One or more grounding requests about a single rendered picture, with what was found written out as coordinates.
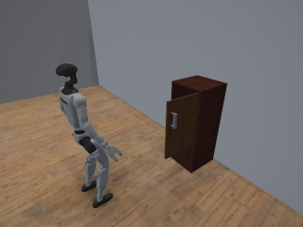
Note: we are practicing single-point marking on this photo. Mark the handle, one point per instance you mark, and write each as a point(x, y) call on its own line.
point(174, 122)

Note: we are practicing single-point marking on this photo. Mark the robot right shin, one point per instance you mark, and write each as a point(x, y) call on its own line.
point(102, 180)

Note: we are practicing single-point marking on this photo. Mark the cupboard door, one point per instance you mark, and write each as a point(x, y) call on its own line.
point(179, 139)

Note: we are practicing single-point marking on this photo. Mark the robot head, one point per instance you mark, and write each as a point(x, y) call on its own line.
point(68, 70)

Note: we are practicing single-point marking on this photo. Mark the right robot hand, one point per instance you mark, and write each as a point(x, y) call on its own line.
point(112, 150)

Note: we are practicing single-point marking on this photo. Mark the robot right upper arm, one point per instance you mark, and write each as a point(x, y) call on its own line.
point(79, 101)

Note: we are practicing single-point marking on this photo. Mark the robot left upper arm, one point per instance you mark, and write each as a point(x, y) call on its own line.
point(61, 106)

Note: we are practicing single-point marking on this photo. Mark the robot right forearm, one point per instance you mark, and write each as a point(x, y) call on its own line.
point(92, 132)

